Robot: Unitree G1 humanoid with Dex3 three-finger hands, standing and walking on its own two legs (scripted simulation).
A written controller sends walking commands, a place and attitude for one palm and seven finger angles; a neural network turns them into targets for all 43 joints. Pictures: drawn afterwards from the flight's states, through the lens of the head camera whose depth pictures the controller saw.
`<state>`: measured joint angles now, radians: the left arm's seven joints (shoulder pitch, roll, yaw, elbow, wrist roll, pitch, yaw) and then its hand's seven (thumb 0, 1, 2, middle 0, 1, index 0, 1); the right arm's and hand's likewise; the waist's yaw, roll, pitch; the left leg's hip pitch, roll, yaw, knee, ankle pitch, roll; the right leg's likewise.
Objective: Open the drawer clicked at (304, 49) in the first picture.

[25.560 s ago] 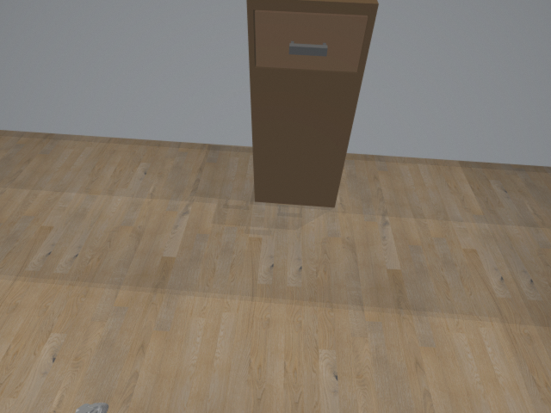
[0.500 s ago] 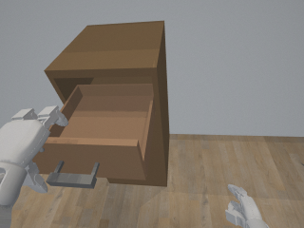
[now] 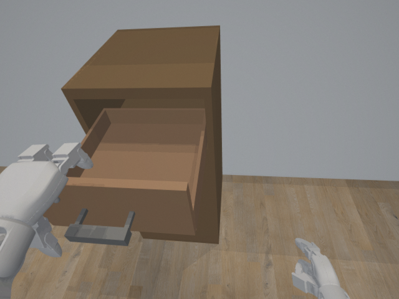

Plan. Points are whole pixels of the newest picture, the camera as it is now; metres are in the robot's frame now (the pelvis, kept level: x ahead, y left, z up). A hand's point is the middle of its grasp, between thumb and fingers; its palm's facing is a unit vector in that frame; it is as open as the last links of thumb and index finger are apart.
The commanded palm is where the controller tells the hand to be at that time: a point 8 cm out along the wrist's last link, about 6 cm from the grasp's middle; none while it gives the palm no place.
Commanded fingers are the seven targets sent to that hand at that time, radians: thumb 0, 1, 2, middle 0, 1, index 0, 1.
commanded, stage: draw the hand back to the body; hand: left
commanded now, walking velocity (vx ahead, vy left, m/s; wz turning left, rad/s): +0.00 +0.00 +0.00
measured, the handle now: (102, 224) +0.23 +0.26 +0.03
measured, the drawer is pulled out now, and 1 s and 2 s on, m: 0.29 0.29 0.29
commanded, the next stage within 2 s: step back with the hand held close in 1.02 s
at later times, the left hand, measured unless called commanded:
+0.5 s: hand (70, 174) +0.21 +0.23 +0.22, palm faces +0.42 -0.82 -0.40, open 11.5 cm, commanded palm +0.15 +0.28 +0.22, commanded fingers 0.00 0.38 0.68 -0.24 -0.64 -0.24 -0.64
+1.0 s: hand (64, 184) +0.19 +0.23 +0.21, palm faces +0.47 -0.80 -0.37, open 7.7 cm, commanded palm +0.14 +0.27 +0.22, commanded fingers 0.00 0.90 0.90 -0.20 -0.30 -0.20 -0.30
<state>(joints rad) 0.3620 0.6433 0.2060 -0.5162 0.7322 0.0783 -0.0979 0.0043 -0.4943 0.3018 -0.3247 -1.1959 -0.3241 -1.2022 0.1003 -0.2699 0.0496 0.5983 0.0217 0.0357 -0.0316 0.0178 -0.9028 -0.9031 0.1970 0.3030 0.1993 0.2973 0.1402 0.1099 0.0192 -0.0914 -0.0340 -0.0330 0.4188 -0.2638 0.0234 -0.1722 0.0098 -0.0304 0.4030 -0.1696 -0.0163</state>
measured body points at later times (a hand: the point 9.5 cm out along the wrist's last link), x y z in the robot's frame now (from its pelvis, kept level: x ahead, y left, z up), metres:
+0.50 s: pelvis +0.02 +0.00 +0.00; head +0.01 -0.01 +0.45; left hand +0.18 +0.27 +0.24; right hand +0.20 -0.21 -0.08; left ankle -0.02 +0.10 -0.74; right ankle +0.03 -0.11 -0.74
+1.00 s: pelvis +0.01 -0.01 +0.00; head -0.01 -0.03 +0.45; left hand +0.16 +0.27 +0.23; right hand +0.21 -0.21 -0.08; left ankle -0.02 +0.10 -0.74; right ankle +0.03 -0.11 -0.74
